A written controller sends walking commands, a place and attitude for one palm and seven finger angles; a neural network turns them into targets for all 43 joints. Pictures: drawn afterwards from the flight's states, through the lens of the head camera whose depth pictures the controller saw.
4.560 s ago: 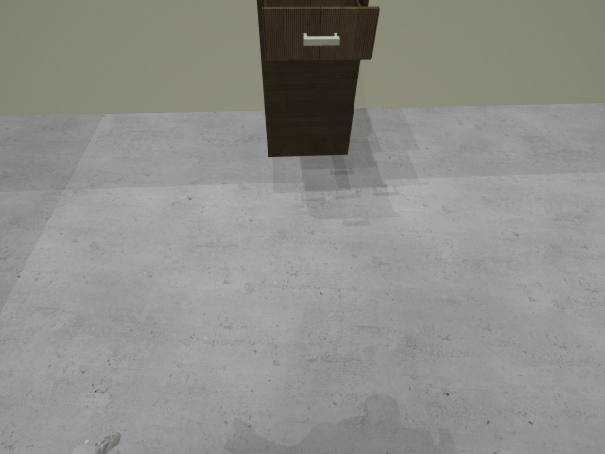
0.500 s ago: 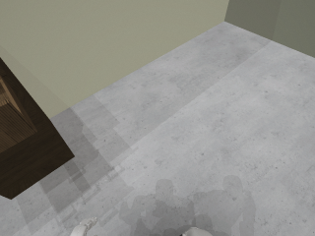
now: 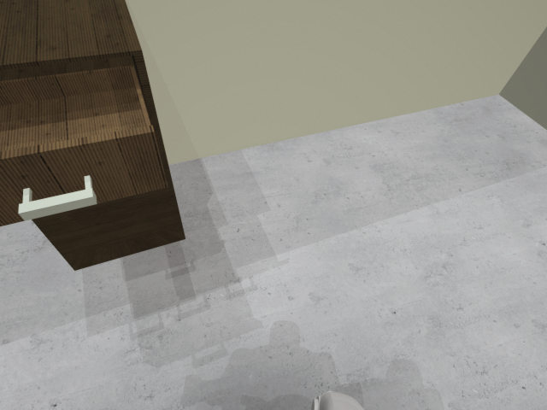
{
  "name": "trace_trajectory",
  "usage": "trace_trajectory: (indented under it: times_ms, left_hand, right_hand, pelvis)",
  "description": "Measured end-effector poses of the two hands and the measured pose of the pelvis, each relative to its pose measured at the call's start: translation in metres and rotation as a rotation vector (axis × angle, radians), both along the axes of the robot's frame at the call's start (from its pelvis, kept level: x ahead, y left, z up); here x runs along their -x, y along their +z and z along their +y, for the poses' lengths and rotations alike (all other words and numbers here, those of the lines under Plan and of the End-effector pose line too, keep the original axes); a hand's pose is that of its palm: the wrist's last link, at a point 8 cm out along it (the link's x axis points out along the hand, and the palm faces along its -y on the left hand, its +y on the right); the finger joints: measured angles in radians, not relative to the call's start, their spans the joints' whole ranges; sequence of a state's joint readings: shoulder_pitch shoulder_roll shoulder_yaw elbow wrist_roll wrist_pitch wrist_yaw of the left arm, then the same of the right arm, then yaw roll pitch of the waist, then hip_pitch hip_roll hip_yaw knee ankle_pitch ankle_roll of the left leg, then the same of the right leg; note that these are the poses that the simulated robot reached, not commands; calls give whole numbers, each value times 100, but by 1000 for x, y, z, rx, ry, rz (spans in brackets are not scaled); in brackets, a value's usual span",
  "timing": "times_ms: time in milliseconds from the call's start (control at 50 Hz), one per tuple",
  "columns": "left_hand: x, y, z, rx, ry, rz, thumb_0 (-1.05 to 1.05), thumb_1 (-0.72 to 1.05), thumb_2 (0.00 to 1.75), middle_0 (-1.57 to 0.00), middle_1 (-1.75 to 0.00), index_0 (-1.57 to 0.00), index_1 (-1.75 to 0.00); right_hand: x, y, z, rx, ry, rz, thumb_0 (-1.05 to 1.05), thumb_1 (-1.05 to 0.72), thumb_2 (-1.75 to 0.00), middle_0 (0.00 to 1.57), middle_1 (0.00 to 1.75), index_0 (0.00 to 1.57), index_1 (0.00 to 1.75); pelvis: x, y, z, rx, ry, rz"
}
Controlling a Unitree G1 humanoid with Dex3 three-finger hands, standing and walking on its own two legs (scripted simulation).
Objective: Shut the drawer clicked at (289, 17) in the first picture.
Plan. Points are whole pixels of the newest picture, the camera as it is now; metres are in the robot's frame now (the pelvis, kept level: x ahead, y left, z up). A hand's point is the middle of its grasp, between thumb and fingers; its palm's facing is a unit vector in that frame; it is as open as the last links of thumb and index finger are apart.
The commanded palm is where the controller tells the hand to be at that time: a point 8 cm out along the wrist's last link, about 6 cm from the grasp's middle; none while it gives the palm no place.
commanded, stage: turn to face it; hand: left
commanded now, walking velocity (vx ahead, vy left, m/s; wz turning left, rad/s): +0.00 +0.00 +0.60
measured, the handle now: (58, 195) +0.45 +0.42 -0.03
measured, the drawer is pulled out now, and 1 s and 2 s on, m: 0.28 0.28 0.28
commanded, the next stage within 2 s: take the last steps up to it in 0.50 s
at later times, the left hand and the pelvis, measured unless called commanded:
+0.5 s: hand out of the picture +0.01 +0.14 -0.14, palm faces +0.30 -0.92 -0.27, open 7.4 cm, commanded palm none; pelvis -0.02 -0.07 +0.01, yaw +17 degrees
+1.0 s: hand out of the picture -0.11 +0.17 -0.17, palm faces +0.43 -0.89 -0.18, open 7.4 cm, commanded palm none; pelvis -0.03 -0.01 +0.01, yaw +22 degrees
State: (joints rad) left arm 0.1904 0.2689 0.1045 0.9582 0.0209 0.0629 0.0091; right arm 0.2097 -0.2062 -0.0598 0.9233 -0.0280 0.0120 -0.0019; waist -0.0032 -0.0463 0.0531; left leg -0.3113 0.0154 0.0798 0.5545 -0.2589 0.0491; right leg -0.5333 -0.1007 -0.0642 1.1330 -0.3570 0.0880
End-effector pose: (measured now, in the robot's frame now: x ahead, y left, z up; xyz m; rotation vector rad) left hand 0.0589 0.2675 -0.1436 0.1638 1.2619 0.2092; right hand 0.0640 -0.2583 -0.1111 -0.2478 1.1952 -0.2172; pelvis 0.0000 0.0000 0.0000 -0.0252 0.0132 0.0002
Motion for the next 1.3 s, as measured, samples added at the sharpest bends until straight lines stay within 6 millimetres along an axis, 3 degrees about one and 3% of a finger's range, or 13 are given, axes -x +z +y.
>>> trace_trajectory:
  times_ms: [80,160,300,380,500,600,780,860,960,1060,1200,1300]
  left_hand:
    - [18,13,10,-37,50,20,0,91,90,-19,-30,-20,-30]
    - [26,20,5,-60,85,10,0,91,90,-19,-30,-20,-30]
    - [22,29,-34,-81,118,-86,0,91,90,-19,-30,-20,-30]
    - [35,35,-61,-85,147,-127,0,91,90,-20,-30,-20,-30]
    - [70,37,-90,-52,218,-103,0,90,90,-20,-30,-20,-30]
    - [110,30,-98,-29,286,-54,0,91,90,-20,-30,-20,-30]
    - [210,-1,-84,42,428,105,0,90,90,-20,-30,-20,-30]
    - [231,-3,-75,73,435,182,0,91,90,-20,-30,-20,-30]
    - [212,4,-61,91,419,151,1,91,90,-19,-30,-20,-30]
    - [165,5,-49,90,391,99,1,91,90,-19,-30,-20,-30]
    - [59,6,-36,70,294,6,1,91,90,-19,-30,-20,-30]
    - [-31,4,-31,25,235,-117,0,91,90,-19,-30,-20,-30]
  right_hand:
    - [-11,0,3,-19,46,8,0,-91,-90,20,30,20,29]
    - [-19,-5,0,-43,85,20,0,-91,-90,20,30,20,30]
    - [-29,-29,-23,-95,144,35,0,-91,-90,21,30,20,30]
    - [-40,-37,-36,-113,185,40,0,-91,-90,20,30,20,30]
    - [-54,-28,-42,-118,255,38,0,-91,-90,20,30,20,29]
    - [-61,-23,-34,-102,316,57,0,-91,-90,20,30,20,29]
    - [-73,-13,22,-60,456,-9,0,-91,-90,20,29,20,29]
    - [-54,-6,41,-62,456,-13,0,-91,-90,20,30,20,29]
    - [-18,-5,39,-47,399,81,0,-93,-90,20,30,20,30]
    - [20,-11,31,-45,333,211,0,-93,-90,20,30,20,30]
    - [53,-20,21,-68,223,379,0,-92,-90,20,30,20,29]
    - [45,-35,13,-95,175,481,0,-91,-90,20,30,20,29]
  pelvis:
    - [-2,6,-2,1,43,3]
    - [0,7,-10,-5,90,2]
    - [7,-2,-41,-31,172,-4]
    - [13,-3,-57,-41,228,-21]
    - [18,6,-69,-65,293,-35]
    - [25,7,-70,-69,330,-29]
    - [43,-3,-41,-20,381,-17]
    - [42,2,-28,-21,380,-36]
    - [32,11,-13,-17,391,-41]
    - [15,11,-5,-30,388,-38]
    - [-28,4,-4,-46,371,-27]
    - [-73,-12,-12,-45,369,-25]
